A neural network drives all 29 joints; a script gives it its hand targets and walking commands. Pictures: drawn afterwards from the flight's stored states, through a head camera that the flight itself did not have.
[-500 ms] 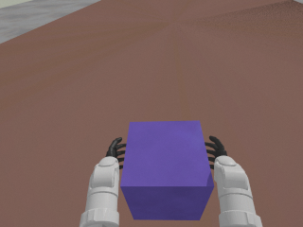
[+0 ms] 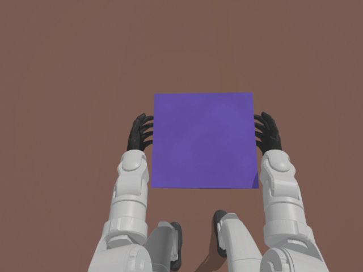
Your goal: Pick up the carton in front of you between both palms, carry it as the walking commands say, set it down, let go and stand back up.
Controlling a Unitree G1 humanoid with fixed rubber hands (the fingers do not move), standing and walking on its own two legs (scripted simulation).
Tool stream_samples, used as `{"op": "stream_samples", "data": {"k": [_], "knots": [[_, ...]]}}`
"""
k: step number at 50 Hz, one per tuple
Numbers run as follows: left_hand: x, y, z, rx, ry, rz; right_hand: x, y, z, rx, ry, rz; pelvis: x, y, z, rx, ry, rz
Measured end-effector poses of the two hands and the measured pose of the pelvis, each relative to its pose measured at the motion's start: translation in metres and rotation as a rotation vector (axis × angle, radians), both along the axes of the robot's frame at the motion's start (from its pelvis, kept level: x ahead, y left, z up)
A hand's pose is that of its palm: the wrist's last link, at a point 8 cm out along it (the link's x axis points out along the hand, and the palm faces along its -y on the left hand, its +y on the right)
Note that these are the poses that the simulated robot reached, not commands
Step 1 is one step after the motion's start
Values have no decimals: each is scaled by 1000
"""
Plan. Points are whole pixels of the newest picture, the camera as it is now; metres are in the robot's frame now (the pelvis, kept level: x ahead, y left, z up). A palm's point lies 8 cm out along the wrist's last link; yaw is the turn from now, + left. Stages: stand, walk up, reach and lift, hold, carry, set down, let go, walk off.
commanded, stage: set down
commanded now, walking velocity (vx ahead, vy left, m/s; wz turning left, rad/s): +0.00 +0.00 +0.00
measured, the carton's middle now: (201, 149) +0.39 -0.03 -0.15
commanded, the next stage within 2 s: none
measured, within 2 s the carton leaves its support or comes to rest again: neither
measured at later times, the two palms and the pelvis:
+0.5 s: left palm (151, 137) +0.45 +0.11 -0.20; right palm (254, 140) +0.42 -0.19 -0.21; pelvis -0.03 -0.01 -0.13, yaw +2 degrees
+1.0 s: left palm (162, 135) +0.50 +0.10 -0.36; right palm (243, 145) +0.44 -0.19 -0.36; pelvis -0.05 -0.01 -0.25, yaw +2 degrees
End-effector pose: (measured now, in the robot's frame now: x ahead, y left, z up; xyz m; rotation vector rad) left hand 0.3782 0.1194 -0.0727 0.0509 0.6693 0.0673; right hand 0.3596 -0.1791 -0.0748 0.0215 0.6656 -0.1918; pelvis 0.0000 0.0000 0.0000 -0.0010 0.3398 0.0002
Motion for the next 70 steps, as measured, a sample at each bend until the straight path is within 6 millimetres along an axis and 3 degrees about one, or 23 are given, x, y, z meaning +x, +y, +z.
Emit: {"op": "stream_samples", "data": {"k": [4,10,17,31,49,63,70], "knots": [[10,1,-29,-25,-34,19,12,1,-27,10,-36,-4,-4,3,-23,2,119,14],[29,2,-52,-50,-53,45,33,2,-49,25,-57,-8,-10,2,-56,3,223,23],[48,-3,-83,-47,-11,22,45,-3,-81,34,-17,-36,-16,-1,-89,3,302,27],[81,-11,-172,-23,4,-33,65,-9,-174,30,0,-72,-33,-11,-164,7,444,31],[119,-19,-283,-8,30,-115,83,-14,-283,6,29,-123,-51,-8,-243,-20,486,38],[146,-30,-376,2,48,-176,98,-23,-370,-10,50,-150,-52,2,-297,-40,459,41],[158,-37,-413,2,62,-205,116,-34,-391,-18,67,-131,-46,3,-317,-47,437,33]]}}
